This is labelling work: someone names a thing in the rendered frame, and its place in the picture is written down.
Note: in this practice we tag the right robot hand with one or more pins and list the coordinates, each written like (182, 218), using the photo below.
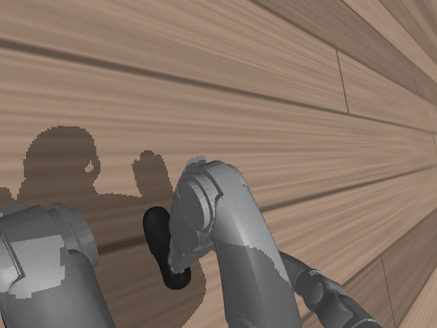
(294, 267)

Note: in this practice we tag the right robot arm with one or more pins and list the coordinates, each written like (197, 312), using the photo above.
(329, 301)

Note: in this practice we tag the right robot foot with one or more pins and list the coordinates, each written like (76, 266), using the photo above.
(156, 229)

